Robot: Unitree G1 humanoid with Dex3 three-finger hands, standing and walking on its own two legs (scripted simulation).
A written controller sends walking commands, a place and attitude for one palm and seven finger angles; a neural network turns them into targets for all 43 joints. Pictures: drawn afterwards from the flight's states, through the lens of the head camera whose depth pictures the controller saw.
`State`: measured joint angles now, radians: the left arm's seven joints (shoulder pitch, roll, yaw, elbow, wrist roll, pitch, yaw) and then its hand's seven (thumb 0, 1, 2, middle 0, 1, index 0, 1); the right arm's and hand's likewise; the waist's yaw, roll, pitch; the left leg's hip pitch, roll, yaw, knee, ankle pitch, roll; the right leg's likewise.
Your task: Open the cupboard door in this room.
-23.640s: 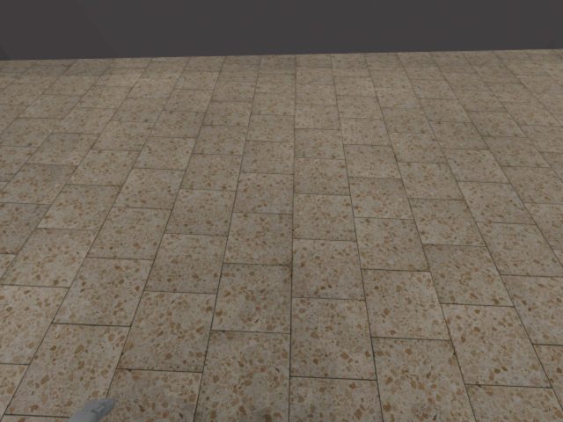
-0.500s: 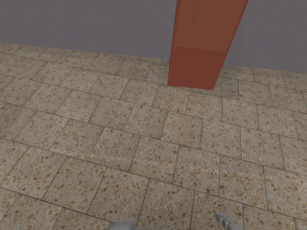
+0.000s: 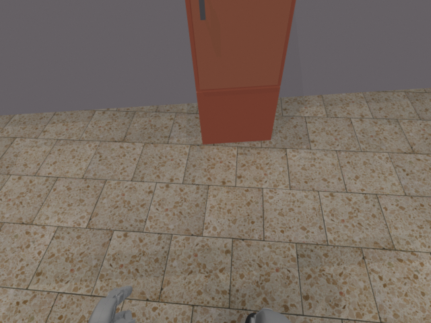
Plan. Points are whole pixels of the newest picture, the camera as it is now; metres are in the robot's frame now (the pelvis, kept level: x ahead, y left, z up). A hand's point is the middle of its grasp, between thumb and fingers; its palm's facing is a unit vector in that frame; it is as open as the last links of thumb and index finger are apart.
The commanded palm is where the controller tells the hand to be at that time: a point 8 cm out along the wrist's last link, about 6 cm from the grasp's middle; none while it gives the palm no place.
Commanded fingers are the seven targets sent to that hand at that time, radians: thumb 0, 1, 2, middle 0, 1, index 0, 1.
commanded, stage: stand and wait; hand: left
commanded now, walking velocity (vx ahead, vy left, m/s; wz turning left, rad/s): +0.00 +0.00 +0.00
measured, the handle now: out of the picture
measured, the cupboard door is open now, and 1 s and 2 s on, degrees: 0 0 0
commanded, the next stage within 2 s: look at it before walking up in 1.08 s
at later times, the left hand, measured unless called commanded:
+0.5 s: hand out of the picture +0.09 +0.15 -0.16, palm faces +0.11 -0.99 -0.13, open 7.3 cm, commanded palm none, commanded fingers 0.00 0.90 0.90 -0.20 -0.30 -0.20 -0.30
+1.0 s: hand out of the picture +0.11 +0.20 -0.15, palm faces +0.03 -0.98 -0.19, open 7.4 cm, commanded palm none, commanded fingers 0.00 0.90 0.90 -0.20 -0.30 -0.20 -0.30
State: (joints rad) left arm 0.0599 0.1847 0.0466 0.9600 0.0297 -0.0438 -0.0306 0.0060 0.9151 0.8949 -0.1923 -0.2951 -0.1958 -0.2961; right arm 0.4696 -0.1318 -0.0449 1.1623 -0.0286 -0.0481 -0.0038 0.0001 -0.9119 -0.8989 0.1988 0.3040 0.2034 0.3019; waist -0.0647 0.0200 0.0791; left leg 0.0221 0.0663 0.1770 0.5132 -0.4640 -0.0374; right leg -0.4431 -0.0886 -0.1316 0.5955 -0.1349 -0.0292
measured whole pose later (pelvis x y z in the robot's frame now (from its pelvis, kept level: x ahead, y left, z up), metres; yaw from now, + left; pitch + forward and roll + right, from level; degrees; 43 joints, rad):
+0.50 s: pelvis +0.11 -0.01 +0.02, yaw +1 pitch -2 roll -1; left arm 0.28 0.13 0.01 1.15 0.01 -0.02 0.02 0.00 0.92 0.89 -0.20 -0.30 -0.20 -0.30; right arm 0.16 -0.15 -0.02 1.09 -0.02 -0.02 -0.03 -0.01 -0.94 -0.90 0.20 0.30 0.20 0.30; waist 0.05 -0.02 0.02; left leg -0.21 0.06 0.08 0.50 -0.25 -0.01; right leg -0.17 -0.02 -0.18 0.46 -0.26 -0.03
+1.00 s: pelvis +0.13 +0.03 +0.03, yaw +0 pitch -2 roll +0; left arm 0.29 0.15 0.00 1.15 0.01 -0.01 0.04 0.00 0.91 0.89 -0.19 -0.30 -0.20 -0.30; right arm 0.31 -0.11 0.01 1.18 -0.01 -0.01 -0.03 0.00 -0.92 -0.90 0.20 0.30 0.20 0.30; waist 0.00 0.00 0.05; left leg -0.12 0.00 0.13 0.37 -0.22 0.04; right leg -0.11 -0.07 -0.14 0.38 -0.24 0.02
